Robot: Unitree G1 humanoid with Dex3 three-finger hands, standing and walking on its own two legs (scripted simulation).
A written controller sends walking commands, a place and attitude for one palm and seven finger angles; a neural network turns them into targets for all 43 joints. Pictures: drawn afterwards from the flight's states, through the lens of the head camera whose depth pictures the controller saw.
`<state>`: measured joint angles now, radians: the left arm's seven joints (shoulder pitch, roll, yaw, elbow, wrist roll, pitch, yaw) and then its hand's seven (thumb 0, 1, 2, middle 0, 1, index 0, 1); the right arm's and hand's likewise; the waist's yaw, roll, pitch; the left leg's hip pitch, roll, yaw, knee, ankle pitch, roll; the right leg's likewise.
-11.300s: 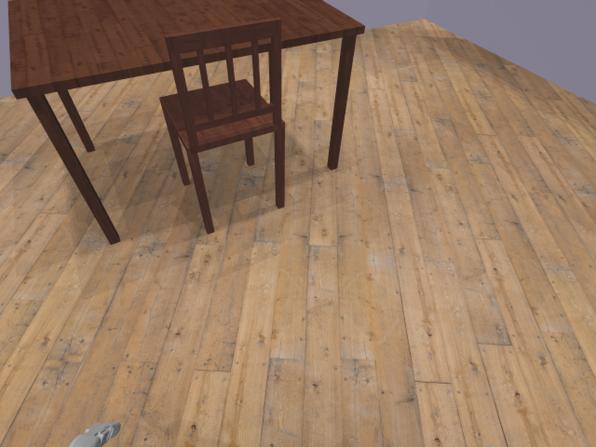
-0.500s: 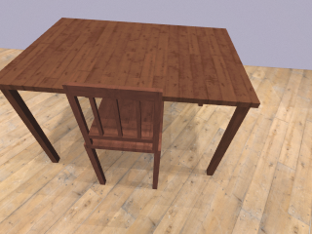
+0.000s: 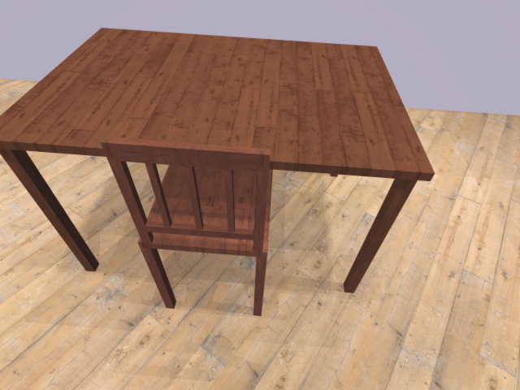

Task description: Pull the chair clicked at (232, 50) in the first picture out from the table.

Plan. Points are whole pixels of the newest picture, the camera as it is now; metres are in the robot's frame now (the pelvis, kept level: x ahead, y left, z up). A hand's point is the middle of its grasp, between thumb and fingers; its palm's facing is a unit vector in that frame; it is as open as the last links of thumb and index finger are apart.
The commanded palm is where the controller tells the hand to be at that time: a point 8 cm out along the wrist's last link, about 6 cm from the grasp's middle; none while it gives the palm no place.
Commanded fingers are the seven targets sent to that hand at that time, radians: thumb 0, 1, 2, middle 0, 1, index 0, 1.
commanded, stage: look again from close up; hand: left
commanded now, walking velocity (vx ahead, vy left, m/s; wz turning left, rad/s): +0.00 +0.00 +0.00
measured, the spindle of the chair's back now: (195, 198) +0.56 +0.20 -0.11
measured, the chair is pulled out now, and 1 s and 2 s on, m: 0.00 0.00 0.00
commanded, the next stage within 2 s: shuffle to correct the standing spot in 0.44 s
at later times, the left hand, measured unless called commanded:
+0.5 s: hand out of the picture -0.01 +0.14 -0.18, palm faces +0.06 -0.99 -0.13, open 7.3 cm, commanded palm none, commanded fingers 0.00 0.90 0.90 -0.20 -0.30 -0.20 -0.30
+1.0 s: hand out of the picture +0.02 +0.16 -0.19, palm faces +0.05 -0.99 -0.10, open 7.4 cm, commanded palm none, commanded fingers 0.00 0.90 0.90 -0.20 -0.30 -0.20 -0.30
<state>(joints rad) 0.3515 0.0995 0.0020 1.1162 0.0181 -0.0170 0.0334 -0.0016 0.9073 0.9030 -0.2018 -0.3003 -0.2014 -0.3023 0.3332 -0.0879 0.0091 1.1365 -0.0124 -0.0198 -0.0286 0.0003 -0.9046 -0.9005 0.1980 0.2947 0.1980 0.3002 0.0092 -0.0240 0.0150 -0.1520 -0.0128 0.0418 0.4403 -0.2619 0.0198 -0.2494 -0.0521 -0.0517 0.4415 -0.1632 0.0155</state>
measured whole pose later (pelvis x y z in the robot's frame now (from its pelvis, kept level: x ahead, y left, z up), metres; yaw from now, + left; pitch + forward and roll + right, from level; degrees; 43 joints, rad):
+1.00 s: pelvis +0.07 +0.01 -0.01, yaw +0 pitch +1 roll -1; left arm 0.39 0.12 0.04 1.12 0.03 0.01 0.01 0.00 0.91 0.90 -0.20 -0.30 -0.20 -0.30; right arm 0.43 -0.09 0.00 1.12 -0.03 -0.07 -0.04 0.00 -0.91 -0.90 0.20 0.29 0.20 0.30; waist -0.02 -0.04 0.00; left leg -0.11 0.00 0.04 0.50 -0.41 0.04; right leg -0.39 -0.03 -0.07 0.90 -0.48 -0.05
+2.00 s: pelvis +0.07 +0.02 +0.00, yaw +1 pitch -2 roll +0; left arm 0.40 0.12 0.00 1.12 0.02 0.00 0.03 0.00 0.91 0.90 -0.20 -0.30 -0.20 -0.30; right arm 0.21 -0.17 -0.03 1.07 -0.01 0.01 -0.02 -0.01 -0.94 -0.90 0.20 0.30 0.20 0.30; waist 0.01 0.01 0.03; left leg -0.28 0.00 0.10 0.41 -0.11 0.04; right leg -0.12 -0.01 -0.03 0.47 -0.32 0.00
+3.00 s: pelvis +0.10 +0.05 -0.01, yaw +0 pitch +0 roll +0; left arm 0.29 0.18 -0.01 1.04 0.02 -0.01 0.04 0.00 0.91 0.90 -0.20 -0.30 -0.20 -0.30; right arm 0.23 -0.17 0.00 1.05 -0.01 -0.02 -0.02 0.01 -0.91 -0.90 0.20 0.29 0.20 0.30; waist -0.01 -0.03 0.01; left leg -0.31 -0.03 0.11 0.52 -0.23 0.07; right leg -0.11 -0.04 0.00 0.49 -0.38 0.03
